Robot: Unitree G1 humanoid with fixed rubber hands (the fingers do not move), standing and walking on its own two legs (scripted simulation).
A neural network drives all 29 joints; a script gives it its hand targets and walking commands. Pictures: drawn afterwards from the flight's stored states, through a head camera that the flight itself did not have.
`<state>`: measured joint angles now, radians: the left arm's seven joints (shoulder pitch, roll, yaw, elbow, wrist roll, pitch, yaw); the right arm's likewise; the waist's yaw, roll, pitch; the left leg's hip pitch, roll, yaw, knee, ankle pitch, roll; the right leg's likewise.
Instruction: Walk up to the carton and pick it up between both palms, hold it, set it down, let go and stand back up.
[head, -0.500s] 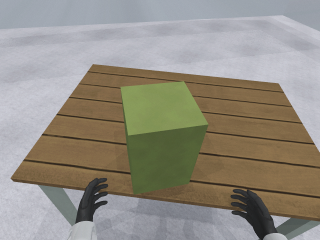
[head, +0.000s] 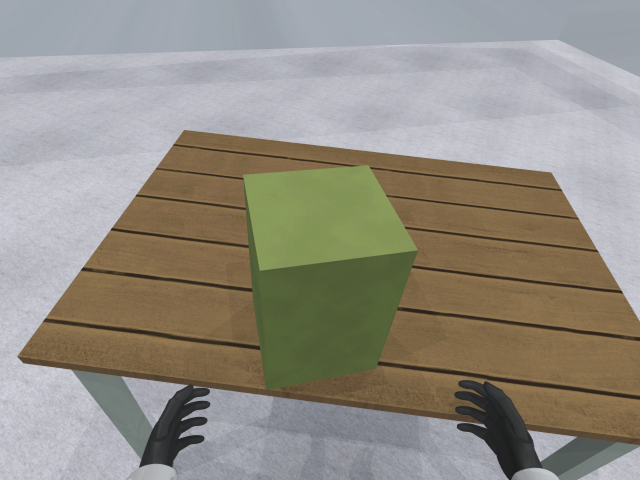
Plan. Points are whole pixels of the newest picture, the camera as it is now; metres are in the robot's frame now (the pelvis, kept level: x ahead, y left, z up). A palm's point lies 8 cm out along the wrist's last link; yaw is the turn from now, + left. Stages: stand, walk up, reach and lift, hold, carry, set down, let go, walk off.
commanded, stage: set down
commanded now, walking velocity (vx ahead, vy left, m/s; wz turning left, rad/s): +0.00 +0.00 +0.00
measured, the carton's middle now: (315, 281) +0.39 +0.05 +0.06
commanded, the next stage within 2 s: let go in 0.82 s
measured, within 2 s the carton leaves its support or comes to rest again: neither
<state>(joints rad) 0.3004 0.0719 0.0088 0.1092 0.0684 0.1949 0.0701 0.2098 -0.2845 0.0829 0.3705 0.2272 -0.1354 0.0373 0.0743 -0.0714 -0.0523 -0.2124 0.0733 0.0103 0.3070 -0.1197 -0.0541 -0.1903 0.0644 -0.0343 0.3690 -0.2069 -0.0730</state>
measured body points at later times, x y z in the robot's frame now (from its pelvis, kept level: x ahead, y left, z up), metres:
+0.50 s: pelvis +0.01 +0.01 +0.00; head -0.01 +0.04 +0.45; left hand +0.17 +0.22 -0.07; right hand +0.23 -0.20 -0.01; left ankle +0.02 +0.17 -0.75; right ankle -0.01 -0.06 -0.75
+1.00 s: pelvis +0.01 +0.01 +0.00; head +0.00 +0.04 +0.45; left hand +0.17 +0.22 -0.09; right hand +0.23 -0.20 -0.01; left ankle +0.02 +0.17 -0.75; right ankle -0.01 -0.06 -0.75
